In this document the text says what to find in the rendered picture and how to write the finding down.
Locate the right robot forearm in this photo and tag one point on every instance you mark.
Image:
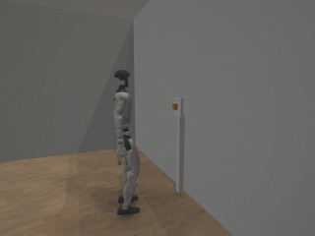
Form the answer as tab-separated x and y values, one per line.
119	130

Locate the robot torso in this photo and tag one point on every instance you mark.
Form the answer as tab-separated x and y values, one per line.
126	114

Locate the button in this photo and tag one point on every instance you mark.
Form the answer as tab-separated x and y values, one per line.
174	106

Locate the left robot thigh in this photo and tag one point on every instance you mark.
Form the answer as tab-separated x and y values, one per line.
127	166

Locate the panel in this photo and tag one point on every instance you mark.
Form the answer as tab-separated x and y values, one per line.
180	142

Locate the robot right hand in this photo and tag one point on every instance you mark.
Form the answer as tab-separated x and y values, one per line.
121	151

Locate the robot right upper arm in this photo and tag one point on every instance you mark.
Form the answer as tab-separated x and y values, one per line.
122	100

